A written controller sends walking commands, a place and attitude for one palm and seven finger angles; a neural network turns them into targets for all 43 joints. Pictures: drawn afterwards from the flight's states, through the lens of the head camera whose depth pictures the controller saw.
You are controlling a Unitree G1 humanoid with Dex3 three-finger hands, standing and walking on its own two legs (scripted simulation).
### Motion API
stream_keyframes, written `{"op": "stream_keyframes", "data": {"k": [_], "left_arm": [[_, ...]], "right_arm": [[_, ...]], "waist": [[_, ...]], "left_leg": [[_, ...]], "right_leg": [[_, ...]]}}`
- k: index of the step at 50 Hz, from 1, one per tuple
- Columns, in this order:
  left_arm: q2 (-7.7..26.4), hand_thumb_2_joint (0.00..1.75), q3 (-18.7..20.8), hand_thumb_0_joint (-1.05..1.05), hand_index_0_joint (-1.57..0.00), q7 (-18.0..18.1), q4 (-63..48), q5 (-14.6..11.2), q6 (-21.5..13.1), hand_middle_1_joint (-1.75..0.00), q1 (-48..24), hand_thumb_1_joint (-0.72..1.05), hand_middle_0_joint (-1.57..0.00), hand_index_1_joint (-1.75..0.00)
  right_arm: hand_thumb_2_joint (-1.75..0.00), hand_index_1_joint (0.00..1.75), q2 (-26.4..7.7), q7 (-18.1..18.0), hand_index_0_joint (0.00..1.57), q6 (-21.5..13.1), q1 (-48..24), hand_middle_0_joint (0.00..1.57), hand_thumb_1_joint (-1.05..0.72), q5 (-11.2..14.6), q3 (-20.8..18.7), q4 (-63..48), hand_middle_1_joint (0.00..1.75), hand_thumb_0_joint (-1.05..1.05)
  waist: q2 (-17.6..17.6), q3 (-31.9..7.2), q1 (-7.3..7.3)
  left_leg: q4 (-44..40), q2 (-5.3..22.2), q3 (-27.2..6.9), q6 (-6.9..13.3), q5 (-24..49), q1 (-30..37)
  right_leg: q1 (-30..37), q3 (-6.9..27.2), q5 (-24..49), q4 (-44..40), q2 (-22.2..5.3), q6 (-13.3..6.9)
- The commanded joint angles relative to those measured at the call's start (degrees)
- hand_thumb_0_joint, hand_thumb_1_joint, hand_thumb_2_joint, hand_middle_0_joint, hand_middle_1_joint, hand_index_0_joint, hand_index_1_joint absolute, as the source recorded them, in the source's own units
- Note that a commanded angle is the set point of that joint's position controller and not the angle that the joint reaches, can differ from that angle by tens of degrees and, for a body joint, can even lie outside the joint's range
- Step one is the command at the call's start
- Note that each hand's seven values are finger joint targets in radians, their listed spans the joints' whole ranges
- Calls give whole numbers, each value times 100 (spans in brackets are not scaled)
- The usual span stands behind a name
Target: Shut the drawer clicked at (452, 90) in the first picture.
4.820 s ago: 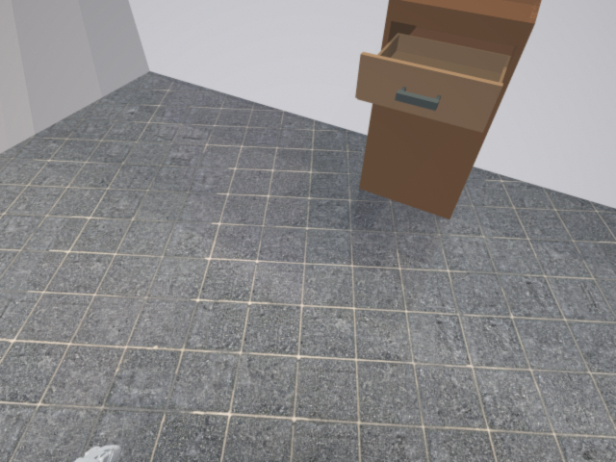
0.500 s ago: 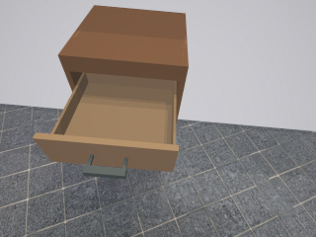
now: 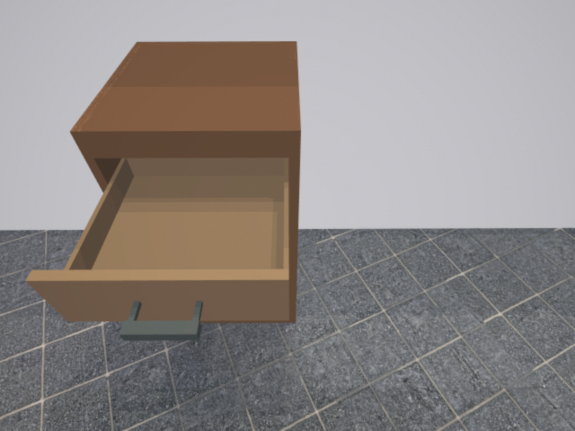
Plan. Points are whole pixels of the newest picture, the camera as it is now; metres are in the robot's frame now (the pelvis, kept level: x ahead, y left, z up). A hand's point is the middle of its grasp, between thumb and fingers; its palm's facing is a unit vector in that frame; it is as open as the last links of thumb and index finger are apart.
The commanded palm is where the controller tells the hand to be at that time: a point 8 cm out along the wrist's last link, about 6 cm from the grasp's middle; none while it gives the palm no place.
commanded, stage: come to a stop and stand still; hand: left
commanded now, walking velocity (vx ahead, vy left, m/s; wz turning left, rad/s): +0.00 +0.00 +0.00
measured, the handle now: (164, 318) +0.30 +0.22 -0.06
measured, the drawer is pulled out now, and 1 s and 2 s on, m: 0.30 0.30 0.29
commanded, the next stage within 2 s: look again from close up in 0.42 s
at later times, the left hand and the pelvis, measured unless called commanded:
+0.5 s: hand out of the picture +0.01 +0.16 -0.17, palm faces +0.03 -0.98 -0.18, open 7.4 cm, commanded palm none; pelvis +0.02 +0.00 +0.01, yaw +0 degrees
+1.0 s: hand out of the picture +0.00 +0.17 -0.17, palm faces +0.03 -0.98 -0.19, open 7.4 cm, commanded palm none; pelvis +0.02 +0.00 +0.01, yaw +0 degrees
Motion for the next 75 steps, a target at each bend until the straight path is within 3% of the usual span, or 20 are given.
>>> {"op": "stream_keyframes", "data": {"k": [1,3,15,18,55,56,57,58,59,60,61,62,63,66,68,69,71,73,74,75], "left_arm": [[627,90,129,0,-20,56,-117,-6,-100,-30,396,90,-20,-30],[634,90,128,0,-20,55,-76,-5,-104,-30,384,90,-20,-30],[553,90,133,0,-20,56,102,17,-104,-30,461,90,-20,-30],[533,90,120,0,-20,57,144,25,-106,-30,494,90,-20,-30],[457,90,92,0,-20,41,256,17,-84,-30,650,90,-20,-30],[516,90,112,0,-20,238,406,136,-268,-30,849,90,-20,-30],[1638,90,420,0,-22,124,-8603,-1095,-1494,-32,-3154,90,-22,-32],[1328,90,624,0,-24,435,-7027,-610,-1265,-34,-689,90,-24,-34],[234,90,6,0,-26,667,-6170,-724,-487,-37,936,90,-26,-37],[-639,90,-573,0,-28,506,-5869,-794,-304,-39,951,90,-28,-39],[-416,90,-505,0,-30,385,-6282,-892,-528,-41,517,90,-30,-41],[-93,90,-248,0,-32,283,-6151,-818,-799,-43,549,90,-32,-43],[-322,90,-311,0,-34,119,-5848,-819,-1099,-45,904,90,-34,-45],[-623,90,-175,0,-40,-650,-5237,-1030,-2178,-52,2141,90,-40,-52],[-296,90,271,0,-44,-1269,-5282,-1223,-2997,-56,2345,90,-44,-56],[55,90,615,0,-46,-1484,-5445,-1197,-3359,-58,2273,90,-46,-58],[388,90,684,0,-50,-1747,-6568,-1204,-3911,-62,1606,90,-50,-62],[404,90,739,0,-54,-1684,-7004,-1292,-3882,-67,1531,90,-54,-67],[550,90,858,0,-56,-1576,-7131,-1292,-3741,-69,1304,90,-56,-69],[377,90,630,0,-58,-1532,-7421,-1355,-3618,-71,1067,90,-58,-71]], "right_arm": [[-90,30,-423,-76,20,-197,34,20,-90,40,-29,-181,30,0],[-90,30,-404,-83,20,-196,45,20,-90,47,-19,-117,30,0],[-90,30,-380,-128,20,-202,-29,20,-90,69,-42,99,30,0],[-90,30,-383,-126,20,-189,-96,20,-90,71,-44,103,30,0],[-90,30,-372,-125,20,-208,-53,20,-90,74,-24,241,30,0],[-90,30,-493,-91,20,-252,-728,20,-90,71,-56,-211,30,0],[-90,30,-1495,-344,20,-1139,-451,20,-90,304,-234,-2076,30,0],[-90,30,-1019,-515,20,-1682,-715,20,-90,183,-153,-1697,30,0],[-90,30,-845,-446,20,-1900,-734,20,-90,359,-256,-1726,30,0],[-90,30,-830,-375,20,-1966,-584,20,-90,397,-224,-1585,30,0],[-90,30,-1001,-384,20,-2018,-731,20,-90,361,-331,-1898,30,0],[-90,30,-1165,-399,20,-2055,-702,20,-90,257,-410,-2002,30,0],[-90,30,-1145,-390,20,-2083,-731,20,-90,147,-439,-2200,30,0],[-90,30,-1018,-211,20,-2071,-1139,20,-90,101,-555,-2778,30,0],[-90,30,-980,-89,20,-2001,-1397,20,-90,128,-615,-3049,30,0],[-90,30,-969,-10,20,-1957,-1438,20,-90,143,-638,-3132,30,0],[-90,30,-930,24,20,-1947,-1477,20,-90,117,-672,-3576,30,0],[-90,30,-881,-30,20,-1846,-1476,20,-90,133,-639,-3850,30,0],[-90,30,-909,-73,20,-1746,-1427,20,-90,163,-622,-3844,30,0],[-90,30,-898,-128,20,-1694,-1444,20,-90,179,-563,-4000,30,0]], "waist": [[-6,274,177],[-163,260,177],[-31,222,161],[-173,281,153],[-113,369,210],[-91,649,345],[1021,-2257,-404],[1982,-2525,224],[1473,-1650,42],[660,-903,-33],[28,-305,-160],[-662,-296,-337],[-1174,-289,-341],[-1612,-716,236],[-1315,-969,427],[-761,-1117,558],[-14,-1945,473],[202,-2022,383],[198,-1766,281],[287,-1627,166]], "left_leg": [[-423,254,-358,330,793,316],[-422,257,-321,315,829,342],[-480,318,-303,325,1323,748],[-512,314,-298,316,1205,780],[-750,321,-411,373,1034,789],[699,248,-163,165,1172,139],[-261,-319,-133,452,1896,1981],[-443,-85,-206,457,2805,2579],[-428,22,-358,426,3031,2041],[-190,-18,-356,424,2356,1396],[52,-77,-427,416,1364,695],[346,-186,-419,454,830,294],[654,-255,-455,463,636,-102],[1302,-300,-381,259,245,-1253],[1756,-332,-306,174,22,-1905],[1967,-346,-270,143,66,-2102],[2384,-329,-176,247,150,-2011],[2605,-300,-202,311,-114,-2080],[2657,-275,-252,317,-487,-2246],[2722,-271,-290,343,-748,-2317]], "right_leg": [[-419,528,1492,-907,-523,-125],[-348,505,1698,-946,-555,-115],[-298,479,2225,-1031,-563,-49],[-334,465,2235,-1112,-593,-34],[-361,427,1649,-1270,-594,-39],[-639,973,4448,-1413,-963,237],[-32,322,4232,-633,-444,42],[-205,62,2869,8,-101,-88],[-1016,-366,1502,178,-11,46],[-1290,-426,1284,-30,-36,114],[-1590,-471,1425,-260,-65,174],[-1977,-466,1317,-247,-40,198],[-2325,-487,1270,-5,-13,234],[-2767,-416,1103,931,9,190],[-2966,-258,1084,1473,-26,146],[-2983,-111,1290,1736,-87,85],[-3176,33,1140,2152,-67,36],[-3428,90,628,2216,-50,24],[-3639,175,124,2092,-33,28],[-3778,260,-231,1991,-51,41]]}}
